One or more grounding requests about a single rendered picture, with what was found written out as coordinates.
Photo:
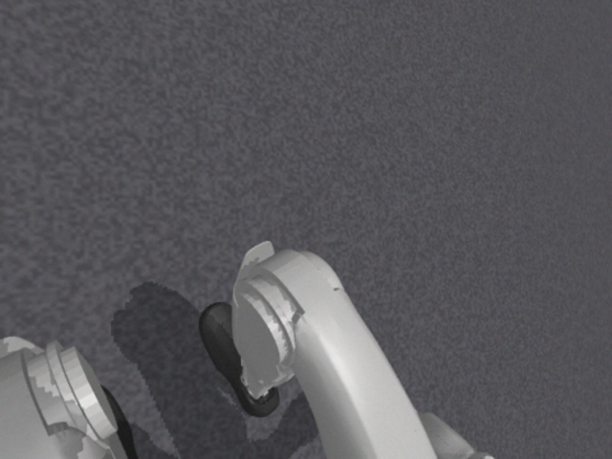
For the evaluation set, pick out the left robot foot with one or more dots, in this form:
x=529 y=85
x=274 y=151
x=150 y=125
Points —
x=124 y=429

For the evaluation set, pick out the right robot foot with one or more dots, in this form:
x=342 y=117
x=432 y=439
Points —
x=215 y=328

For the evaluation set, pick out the right robot hand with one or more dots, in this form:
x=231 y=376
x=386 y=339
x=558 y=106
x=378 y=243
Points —
x=446 y=442

